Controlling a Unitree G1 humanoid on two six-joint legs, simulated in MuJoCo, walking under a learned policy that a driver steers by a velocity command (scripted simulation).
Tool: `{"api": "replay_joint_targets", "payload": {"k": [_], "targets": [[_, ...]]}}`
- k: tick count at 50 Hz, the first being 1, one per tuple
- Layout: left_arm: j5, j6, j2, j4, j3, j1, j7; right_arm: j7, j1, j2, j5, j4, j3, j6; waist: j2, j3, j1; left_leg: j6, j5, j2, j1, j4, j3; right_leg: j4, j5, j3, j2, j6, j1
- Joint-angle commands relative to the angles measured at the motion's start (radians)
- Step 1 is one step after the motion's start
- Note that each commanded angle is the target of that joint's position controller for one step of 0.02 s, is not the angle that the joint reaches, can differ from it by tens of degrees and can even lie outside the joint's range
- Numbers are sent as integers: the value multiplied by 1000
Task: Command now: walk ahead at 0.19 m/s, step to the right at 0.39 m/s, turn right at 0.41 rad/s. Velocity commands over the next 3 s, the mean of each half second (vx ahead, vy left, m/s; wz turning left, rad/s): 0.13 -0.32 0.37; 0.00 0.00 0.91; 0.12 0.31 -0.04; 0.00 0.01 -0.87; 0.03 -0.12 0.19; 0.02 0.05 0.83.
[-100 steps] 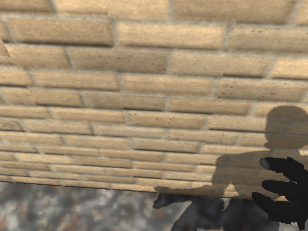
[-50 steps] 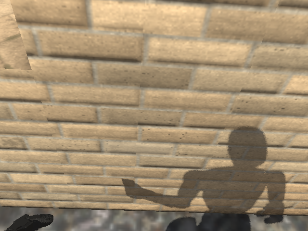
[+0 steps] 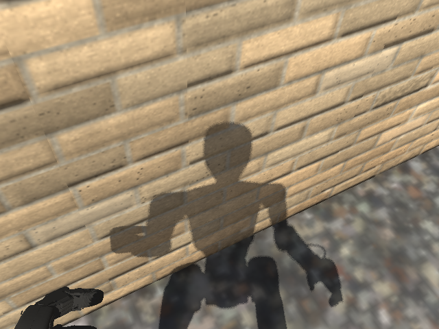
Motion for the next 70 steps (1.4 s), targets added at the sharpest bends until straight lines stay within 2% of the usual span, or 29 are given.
{"api": "replay_joint_targets", "payload": {"k": [1,5,7,8,9,10,11,13,18,24,25,26,28,30,31,32,33,34,36,42,48,50,51,52,54,58,65,68,70], "targets": [[17,-3,31,-98,-2,-41,9,-27,107,-262,3,13,-73,-16,169,-52,15,171,13,305,190,-237,-335,-147,-36,72,-17,-9,-59],[10,-31,24,13,-2,136,-5,-12,21,-289,16,7,-85,0,251,-3,72,97,71,170,-21,-260,-189,-543,46,-48,62,-59,344],[7,-39,37,112,13,290,-8,0,18,-208,25,7,-56,0,193,-29,122,64,118,109,-58,-142,-162,-752,99,-100,103,-117,543],[15,-39,62,152,18,349,-7,21,38,-148,10,12,-34,2,80,-51,134,36,71,32,-114,16,-109,-786,107,-80,82,-139,634],[29,-39,123,163,22,388,-3,34,13,-97,-24,-28,-16,14,-149,-76,134,8,-387,-71,-377,315,-67,-675,562,44,-35,-163,792],[60,-45,252,117,52,351,1,27,11,-80,-27,-71,-9,23,-284,-98,139,-3,-446,-157,-498,504,-90,-744,359,146,-158,-315,616],[60,-56,215,102,46,282,14,17,-22,-107,-4,-69,-4,27,-271,-66,128,16,-421,-114,-486,612,-197,-805,205,152,-144,-328,514],[43,-65,136,102,20,177,40,6,1,-109,-9,-49,2,34,-205,-41,45,27,-299,-116,-476,736,-243,-822,292,60,-118,-271,453],[5,-98,92,88,10,32,84,23,68,-73,8,-85,24,37,-106,-19,-84,3,-138,-52,-338,731,-293,-788,607,-52,-155,-256,374],[-19,-84,163,99,42,68,121,83,12,-57,19,-196,48,29,10,-85,-44,101,-200,-82,-145,338,-206,-606,1033,-107,-170,-233,499],[-52,-95,192,85,56,67,129,119,-151,-84,35,-249,48,54,104,-30,41,70,-191,-107,-312,357,-190,-647,1294,10,-322,-218,609],[-52,-88,250,93,73,66,137,141,-141,-81,42,-302,47,70,82,-58,9,84,-245,-39,-330,344,-266,-621,1312,26,-372,-209,655],[-28,-85,235,87,77,50,146,160,-115,-78,54,-326,42,76,31,-118,3,111,-257,-65,-261,301,-269,-551,1320,-50,-326,-201,669],[-14,-86,218,54,71,-29,165,155,-25,-142,41,-284,9,65,91,-136,-49,198,94,-94,20,154,-352,-392,1118,-176,-149,-123,423],[-4,-97,211,15,63,-111,156,134,38,-224,25,-272,-23,63,215,-155,-94,277,473,-33,166,111,-516,-215,773,-214,12,-65,249],[9,-106,122,-19,36,-176,137,119,27,-237,5,-275,-29,61,375,-155,-80,395,623,68,315,-29,-743,27,-160,-158,182,-9,-14],[3,-130,116,-17,32,-131,109,106,-77,-223,-23,-325,-19,41,260,-189,-24,428,529,141,276,-79,-866,170,-278,70,170,-5,-69],[-13,-139,142,-6,36,-106,91,100,-173,-211,-5,-354,-21,29,116,-147,18,401,521,137,234,-81,-794,182,-230,99,140,-9,-101],[12,-132,141,6,31,-87,95,91,-233,-206,32,-355,-25,18,-22,-108,57,319,516,62,194,-72,-684,51,-90,67,123,23,-91],[-22,-106,87,28,13,-63,118,91,-216,-220,25,-338,-44,49,106,-119,34,239,206,-58,87,-54,-694,-281,34,51,181,61,65],[-41,-114,142,90,43,35,106,121,-247,-205,23,-359,-46,65,258,-97,27,172,-163,-118,-76,-43,-786,-601,111,35,178,8,311],[-37,-115,177,121,60,113,106,129,-205,-141,24,-361,-23,64,127,-147,40,103,-349,-189,-204,145,-716,-745,130,124,1,-72,523],[-4,-108,250,115,67,103,110,133,-183,-79,21,-380,-7,60,-137,-130,9,52,-427,-327,-390,431,-488,-822,68,404,-217,-204,545],[-5,-130,302,167,83,218,156,190,-145,-122,-17,-381,-4,60,-122,-99,22,27,-308,-252,-566,620,-607,-945,-48,733,-476,-289,556],[-34,-157,269,202,70,194,196,213,-94,-182,-35,-326,-29,72,3,-32,-20,23,-201,-260,-531,793,-633,-859,-41,517,-348,-194,512],[-36,-135,237,231,42,289,184,203,-113,-108,-39,-336,0,78,-60,-8,1,-1,-86,-324,-450,946,-534,-805,43,265,-178,-134,404],[-41,-99,301,213,70,375,191,184,-173,-6,-38,-391,40,61,-343,70,54,-69,-142,-215,-259,513,-361,-905,60,290,-161,-140,358],[-57,-88,335,157,99,277,211,178,-34,-26,-24,-330,17,41,-367,71,4,-38,-142,-207,61,203,-351,-895,135,266,-141,-102,200],[-68,-86,285,131,85,245,214,168,98,-44,4,-261,-7,40,-307,64,-40,-1,-2,-182,209,-51,-338,-816,198,299,-131,-82,160]]}}
Next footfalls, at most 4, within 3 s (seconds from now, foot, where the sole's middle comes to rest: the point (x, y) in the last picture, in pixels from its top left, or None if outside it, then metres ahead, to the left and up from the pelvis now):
0.16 right None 0.02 -0.27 -0.78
0.56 left None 0.03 -0.13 -0.78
1.00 right None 0.16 -0.31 -0.78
1.44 left None -0.13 -0.06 -0.78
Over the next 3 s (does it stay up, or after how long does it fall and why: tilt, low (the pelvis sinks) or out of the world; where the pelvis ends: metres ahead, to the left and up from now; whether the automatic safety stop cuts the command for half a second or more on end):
stays up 0.00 -0.24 0.00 its command is cut before an obstacle from the start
